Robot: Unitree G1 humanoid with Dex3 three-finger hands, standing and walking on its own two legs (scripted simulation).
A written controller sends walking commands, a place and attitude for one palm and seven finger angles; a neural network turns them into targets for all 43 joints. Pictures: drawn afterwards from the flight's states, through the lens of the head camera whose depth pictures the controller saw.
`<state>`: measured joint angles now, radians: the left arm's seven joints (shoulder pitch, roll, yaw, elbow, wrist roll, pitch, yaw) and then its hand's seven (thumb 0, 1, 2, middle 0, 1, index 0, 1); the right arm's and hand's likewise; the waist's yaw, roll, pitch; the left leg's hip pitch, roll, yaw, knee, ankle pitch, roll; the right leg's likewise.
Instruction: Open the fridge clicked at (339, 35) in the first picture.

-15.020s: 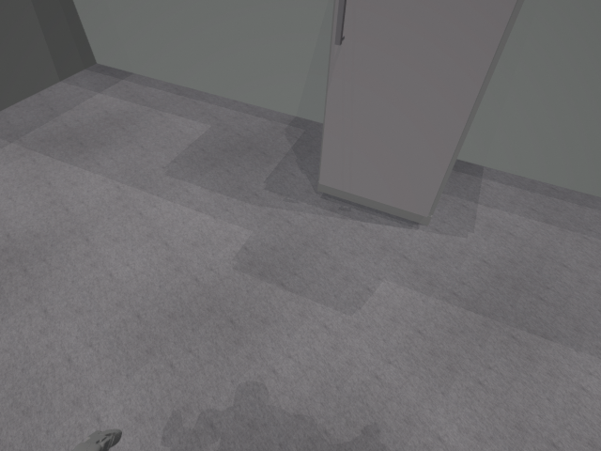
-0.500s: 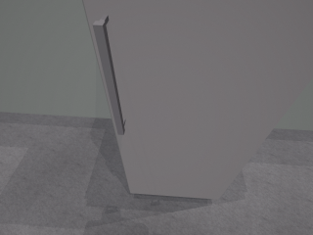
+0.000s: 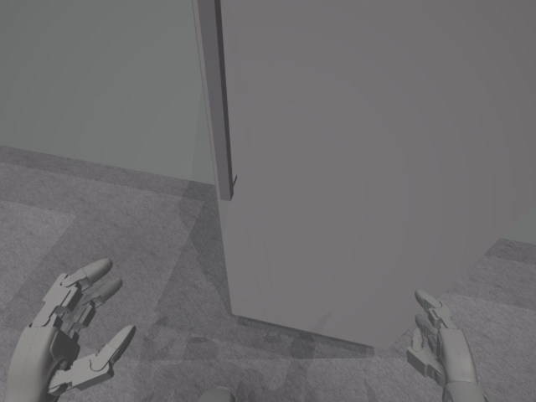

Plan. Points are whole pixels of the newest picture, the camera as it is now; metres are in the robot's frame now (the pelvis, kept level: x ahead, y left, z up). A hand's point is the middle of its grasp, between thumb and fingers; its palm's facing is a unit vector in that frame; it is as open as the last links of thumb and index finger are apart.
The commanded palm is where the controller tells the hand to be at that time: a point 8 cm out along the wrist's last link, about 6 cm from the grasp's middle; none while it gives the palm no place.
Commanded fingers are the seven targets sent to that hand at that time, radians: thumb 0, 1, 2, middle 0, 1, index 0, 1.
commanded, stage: raise the hand to about handle height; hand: left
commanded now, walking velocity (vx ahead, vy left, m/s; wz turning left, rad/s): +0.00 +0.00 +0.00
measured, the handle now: (223, 109) +0.45 +0.14 +0.21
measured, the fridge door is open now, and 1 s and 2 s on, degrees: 0 0 0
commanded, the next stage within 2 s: move the hooked fingers beside the handle in 1.52 s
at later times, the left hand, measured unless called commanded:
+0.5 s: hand (100, 256) +0.24 +0.25 +0.13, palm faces -0.07 -0.99 -0.08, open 12.5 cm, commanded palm +0.22 +0.31 +0.15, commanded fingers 0.00 -0.38 0.35 -0.29 -1.12 -0.29 -1.12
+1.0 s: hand (35, 161) +0.28 +0.30 +0.24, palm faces +0.03 -0.99 -0.11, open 14.0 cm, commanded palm +0.26 +0.34 +0.24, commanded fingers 0.00 -0.50 0.30 -0.30 -1.20 -0.30 -1.20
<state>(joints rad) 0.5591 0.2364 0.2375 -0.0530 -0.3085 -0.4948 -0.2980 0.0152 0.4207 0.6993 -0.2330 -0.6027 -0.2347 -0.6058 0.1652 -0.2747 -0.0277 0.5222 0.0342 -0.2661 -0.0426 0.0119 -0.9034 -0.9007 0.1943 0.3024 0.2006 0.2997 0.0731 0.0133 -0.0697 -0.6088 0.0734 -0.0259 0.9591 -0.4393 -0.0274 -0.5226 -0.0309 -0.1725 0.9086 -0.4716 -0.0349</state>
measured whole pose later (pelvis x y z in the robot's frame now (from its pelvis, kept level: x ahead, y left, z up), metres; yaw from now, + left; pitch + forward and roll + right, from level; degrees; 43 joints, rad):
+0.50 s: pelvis +0.01 +0.03 +0.03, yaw -2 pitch +2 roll -1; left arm 0.27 0.34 0.32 -0.02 -0.35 -0.15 -0.41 0.00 -0.16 0.45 -0.27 -0.98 -0.28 -0.98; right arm 0.30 -0.31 0.01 0.62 0.07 -0.32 -0.09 0.02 -0.90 -0.90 0.20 0.30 0.20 0.30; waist 0.02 0.04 -0.04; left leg -0.41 0.05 0.05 0.73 -0.35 0.01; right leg -0.36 -0.05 -0.10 0.68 -0.35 0.01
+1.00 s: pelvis +0.01 +0.03 +0.05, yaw -2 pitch -3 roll -1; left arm -0.10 0.48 0.48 0.11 -0.35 0.06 -0.48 -0.01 -0.50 0.31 -0.30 -1.19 -0.30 -1.20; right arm 0.23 -0.25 0.11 0.62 0.07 -0.27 -0.10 0.02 -0.90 -0.90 0.20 0.30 0.21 0.30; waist 0.06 0.04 -0.01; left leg -0.22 0.03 0.05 0.54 -0.27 0.01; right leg -0.16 -0.04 -0.12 0.49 -0.28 0.01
